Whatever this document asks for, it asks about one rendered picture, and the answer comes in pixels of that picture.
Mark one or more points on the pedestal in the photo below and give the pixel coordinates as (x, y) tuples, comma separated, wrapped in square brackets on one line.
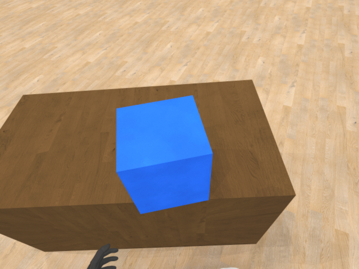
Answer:
[(59, 189)]

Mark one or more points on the carton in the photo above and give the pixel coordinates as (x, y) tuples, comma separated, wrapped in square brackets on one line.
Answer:
[(163, 156)]

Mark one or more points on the left robot hand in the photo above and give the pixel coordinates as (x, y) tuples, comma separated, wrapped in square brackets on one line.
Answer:
[(98, 261)]

